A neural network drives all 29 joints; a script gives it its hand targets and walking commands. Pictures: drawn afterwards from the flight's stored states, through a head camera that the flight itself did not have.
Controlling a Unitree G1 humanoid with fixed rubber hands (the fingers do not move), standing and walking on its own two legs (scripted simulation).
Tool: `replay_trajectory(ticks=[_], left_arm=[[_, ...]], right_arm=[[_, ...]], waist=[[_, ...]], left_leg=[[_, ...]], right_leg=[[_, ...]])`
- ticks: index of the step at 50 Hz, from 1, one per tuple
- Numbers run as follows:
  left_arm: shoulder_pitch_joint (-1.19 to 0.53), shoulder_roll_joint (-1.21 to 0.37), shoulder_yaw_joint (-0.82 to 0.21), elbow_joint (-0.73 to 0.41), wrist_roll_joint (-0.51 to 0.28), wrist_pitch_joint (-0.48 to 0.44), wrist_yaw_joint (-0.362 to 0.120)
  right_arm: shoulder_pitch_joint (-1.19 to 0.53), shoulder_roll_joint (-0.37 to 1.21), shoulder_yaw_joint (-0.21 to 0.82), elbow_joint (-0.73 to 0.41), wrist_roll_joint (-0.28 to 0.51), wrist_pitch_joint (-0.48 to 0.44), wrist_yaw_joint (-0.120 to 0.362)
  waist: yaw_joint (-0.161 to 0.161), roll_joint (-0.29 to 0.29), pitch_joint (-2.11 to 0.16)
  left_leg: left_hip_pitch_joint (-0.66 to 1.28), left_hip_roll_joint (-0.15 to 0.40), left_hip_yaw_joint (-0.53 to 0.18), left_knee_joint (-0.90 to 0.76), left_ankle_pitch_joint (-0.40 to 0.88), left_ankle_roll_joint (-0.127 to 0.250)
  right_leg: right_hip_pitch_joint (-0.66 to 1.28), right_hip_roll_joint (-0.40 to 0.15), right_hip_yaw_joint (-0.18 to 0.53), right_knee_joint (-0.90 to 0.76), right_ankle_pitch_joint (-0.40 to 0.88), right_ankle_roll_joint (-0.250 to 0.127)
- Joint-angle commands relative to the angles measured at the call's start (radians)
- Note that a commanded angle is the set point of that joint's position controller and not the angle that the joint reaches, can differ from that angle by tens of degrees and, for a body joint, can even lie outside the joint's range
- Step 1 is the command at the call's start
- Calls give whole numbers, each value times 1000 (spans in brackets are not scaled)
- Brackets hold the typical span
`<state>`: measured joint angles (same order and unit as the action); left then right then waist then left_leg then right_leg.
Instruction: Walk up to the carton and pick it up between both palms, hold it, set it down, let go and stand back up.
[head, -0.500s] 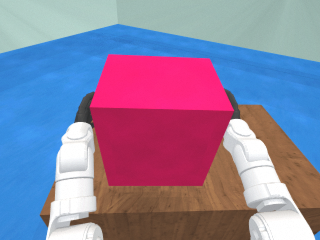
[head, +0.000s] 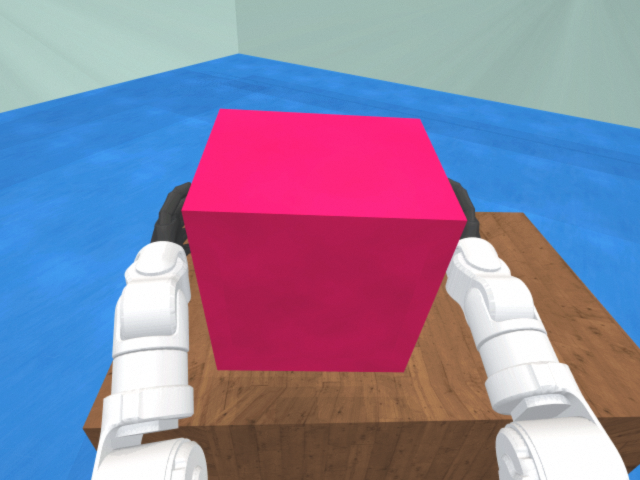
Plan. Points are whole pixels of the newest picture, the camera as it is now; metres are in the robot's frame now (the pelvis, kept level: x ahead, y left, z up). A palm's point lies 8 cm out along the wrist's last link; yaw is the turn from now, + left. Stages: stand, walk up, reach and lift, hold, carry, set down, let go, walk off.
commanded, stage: hold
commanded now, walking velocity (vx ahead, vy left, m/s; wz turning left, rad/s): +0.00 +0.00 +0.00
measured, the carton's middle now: (316, 247) +0.40 +0.01 +0.15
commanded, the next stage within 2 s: set down in 1.82 s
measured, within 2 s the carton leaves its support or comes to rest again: neither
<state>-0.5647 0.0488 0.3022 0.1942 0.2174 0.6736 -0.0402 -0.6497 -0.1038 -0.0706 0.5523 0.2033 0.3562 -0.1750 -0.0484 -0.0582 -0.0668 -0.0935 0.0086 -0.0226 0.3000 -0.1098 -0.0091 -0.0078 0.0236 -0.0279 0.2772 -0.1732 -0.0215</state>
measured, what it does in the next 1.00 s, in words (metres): stands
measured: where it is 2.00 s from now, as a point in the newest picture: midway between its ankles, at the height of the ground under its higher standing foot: outside the picture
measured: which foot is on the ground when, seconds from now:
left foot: down 0.00-1.00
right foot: down 0.00-1.00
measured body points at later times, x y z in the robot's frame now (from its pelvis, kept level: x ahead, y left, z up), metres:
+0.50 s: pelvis +0.00 +0.00 +0.00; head -0.06 +0.03 +0.45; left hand +0.37 +0.19 +0.19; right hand +0.38 -0.17 +0.19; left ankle +0.04 +0.12 -0.75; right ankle -0.01 -0.10 -0.75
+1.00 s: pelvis +0.00 +0.00 +0.00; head -0.05 +0.03 +0.45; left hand +0.37 +0.19 +0.18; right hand +0.38 -0.16 +0.19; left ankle +0.04 +0.12 -0.75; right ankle -0.01 -0.10 -0.75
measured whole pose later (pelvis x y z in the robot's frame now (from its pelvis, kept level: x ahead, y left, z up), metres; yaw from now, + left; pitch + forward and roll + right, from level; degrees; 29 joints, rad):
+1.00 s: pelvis +0.00 +0.00 +0.00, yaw +0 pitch -5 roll +0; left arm -0.53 0.05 0.28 0.14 0.21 0.68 -0.03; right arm -0.63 -0.12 -0.05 0.51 0.23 0.36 -0.18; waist -0.05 -0.06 -0.06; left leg -0.10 0.01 -0.02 0.31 -0.12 -0.01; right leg -0.01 0.02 -0.03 0.28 -0.18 -0.02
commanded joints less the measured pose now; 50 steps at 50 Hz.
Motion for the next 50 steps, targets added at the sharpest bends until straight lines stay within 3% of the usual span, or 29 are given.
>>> replay_trajectory(ticks=[1, 2, 3, 7, 9, 14, 16, 17, 19, 21, 23, 25, 29, 30, 31, 32, 35, 37, 38, 41, 45, 47, 50], left_arm=[[-738, -542, -513, -214, -166, -93, -125], [-725, -542, -502, -185, -161, -88, -121], [-723, -540, -505, -197, -170, -92, -122], [-746, -543, -515, -180, -176, -98, -116], [-730, -527, -487, -160, -160, -97, -118], [-726, -547, -502, -188, -172, -97, -110], [-751, -546, -501, -171, -172, -97, -108], [-752, -550, -496, -160, -166, -95, -106], [-740, -542, -507, -159, -163, -92, -105], [-720, -548, -495, -195, -166, -94, -102], [-712, -528, -488, -187, -162, -91, -115], [-726, -525, -489, -227, -167, -95, -113], [-702, -527, -506, -223, -171, -89, -120], [-681, -524, -497, -228, -165, -86, -121], [-693, -511, -484, -195, -154, -80, -122], [-685, -524, -503, -223, -165, -80, -127], [-707, -518, -489, -194, -159, -80, -126], [-711, -520, -507, -205, -162, -85, -128], [-719, -530, -514, -229, -169, -89, -126], [-718, -542, -537, -256, -178, -89, -117], [-680, -532, -519, -225, -172, -78, -119], [-666, -540, -539, -264, -182, -78, -114], [-694, -532, -540, -269, -190, -82, -112]], right_arm=[[-810, 557, 383, -328, 99, -71, 156], [-837, 541, 385, -328, 102, -72, 161], [-824, 557, 388, -343, 102, -71, 157], [-843, 559, 378, -332, 92, -79, 163], [-823, 548, 375, -297, 86, -73, 163], [-853, 551, 389, -331, 98, -89, 170], [-836, 543, 365, -289, 88, -80, 171], [-868, 543, 371, -302, 89, -86, 175], [-828, 532, 360, -284, 91, -82, 174], [-847, 549, 398, -320, 113, -84, 174], [-811, 559, 396, -313, 111, -74, 161], [-830, 556, 419, -329, 130, -76, 160], [-800, 554, 410, -355, 119, -70, 148], [-797, 548, 422, -362, 127, -69, 147], [-808, 536, 403, -326, 118, -63, 149], [-802, 559, 412, -365, 119, -68, 147], [-840, 548, 411, -353, 116, -62, 148], [-791, 559, 405, -337, 107, -59, 145], [-819, 566, 415, -370, 119, -67, 147], [-820, 560, 424, -382, 129, -66, 148], [-803, 540, 415, -374, 123, -59, 149], [-797, 537, 432, -408, 134, -62, 150], [-790, 544, 421, -398, 129, -56, 152]], waist=[[-20, 111, -371], [-9, 114, -357], [-21, 84, -369], [-17, 99, -369], [-10, 78, -357], [4, 90, -405], [-17, 85, -369], [6, 97, -369], [-19, 103, -356], [13, 88, -399], [-11, 68, -387], [10, 96, -409], [-22, 76, -394], [-6, 79, -398], [-2, 88, -348], [-12, 72, -372], [9, 72, -336], [-21, 80, -334], [-8, 87, -372], [-9, 115, -399], [-10, 82, -374], [-10, 97, -406], [-19, 90, -401]], left_leg=[[269, -37, 14, 13, 194, -8], [267, -35, 14, 15, 198, -11], [267, -38, 17, 18, 201, -3], [264, -35, 14, 15, 179, 1], [264, -33, 18, 6, 166, 6], [277, -34, 18, 18, 198, 3], [272, -29, 16, 8, 172, 1], [259, -29, 16, 3, 157, 3], [281, -28, 18, 12, 189, -4], [290, -31, 14, 22, 238, 0], [269, -40, 20, 21, 218, 7], [282, -43, 15, 29, 254, 0], [288, -44, 14, 34, 249, -1], [289, -45, 15, 33, 262, -2], [267, -42, 15, 25, 231, -4], [273, -43, 15, 31, 243, -1], [243, -41, 15, 12, 191, 1], [247, -41, 16, 17, 208, 0], [257, -43, 13, 25, 232, -3], [277, -41, 9, 34, 254, -13], [281, -36, 12, 31, 255, -9], [304, -34, 7, 44, 295, -16], [290, -34, 8, 30, 245, -10]], right_leg=[[-74, 15, -21, -49, 183, 56], [-87, 19, -23, -52, 165, 50], [-78, 18, -20, -57, 180, 58], [-103, 17, -24, -58, 143, 55], [-100, 18, -23, -59, 135, 57], [-93, 25, -25, -56, 147, 52], [-114, 26, -29, -62, 111, 51], [-120, 23, -30, -64, 91, 47], [-117, 24, -25, -66, 116, 44], [-90, 30, -28, -51, 170, 48], [-65, 18, -16, -51, 217, 65], [-54, 17, -15, -36, 263, 66], [-57, 18, -16, -43, 276, 71], [-45, 21, -18, -39, 281, 68], [-66, 17, -19, -44, 244, 65], [-48, 18, -18, -41, 262, 69], [-68, 16, -17, -49, 205, 65], [-57, 14, -15, -45, 232, 66], [-52, 16, -16, -40, 247, 66], [-64, 19, -18, -38, 246, 61], [-63, 27, -21, -43, 233, 58], [-61, 29, -20, -38, 263, 57], [-78, 24, -17, -45, 219, 58]])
